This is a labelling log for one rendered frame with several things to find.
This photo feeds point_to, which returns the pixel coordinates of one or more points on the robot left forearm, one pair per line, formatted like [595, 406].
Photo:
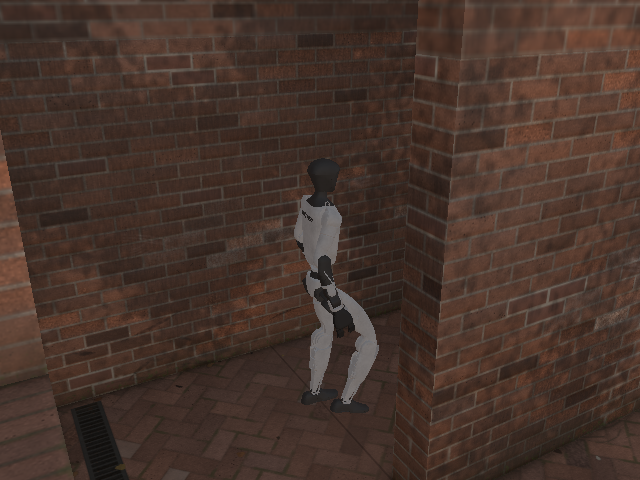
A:
[300, 245]

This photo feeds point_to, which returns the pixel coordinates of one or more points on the right robot hand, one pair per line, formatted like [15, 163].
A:
[342, 319]

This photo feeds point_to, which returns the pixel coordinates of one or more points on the left robot upper arm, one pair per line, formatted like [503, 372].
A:
[298, 232]

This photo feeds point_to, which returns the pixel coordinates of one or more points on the right robot thigh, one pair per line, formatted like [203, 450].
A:
[361, 320]

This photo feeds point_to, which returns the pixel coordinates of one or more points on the robot right forearm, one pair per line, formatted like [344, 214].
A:
[329, 291]

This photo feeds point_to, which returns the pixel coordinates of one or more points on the right robot upper arm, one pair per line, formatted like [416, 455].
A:
[331, 221]

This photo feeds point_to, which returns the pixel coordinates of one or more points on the left robot shin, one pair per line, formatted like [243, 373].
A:
[318, 363]

